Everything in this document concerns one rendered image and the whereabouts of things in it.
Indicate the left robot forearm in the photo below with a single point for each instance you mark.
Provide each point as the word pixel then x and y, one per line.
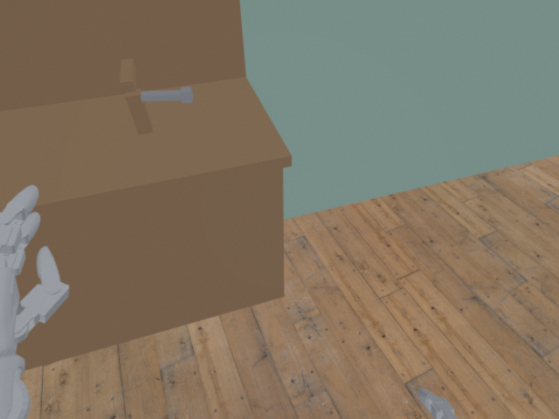
pixel 15 401

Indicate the robot left hand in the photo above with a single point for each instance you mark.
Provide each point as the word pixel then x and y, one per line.
pixel 17 228

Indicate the counter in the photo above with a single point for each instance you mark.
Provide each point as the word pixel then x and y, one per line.
pixel 158 214

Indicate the robot right hand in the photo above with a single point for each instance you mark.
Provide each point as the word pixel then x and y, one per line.
pixel 439 408

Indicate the tap lever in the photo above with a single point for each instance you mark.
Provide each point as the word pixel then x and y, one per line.
pixel 185 95

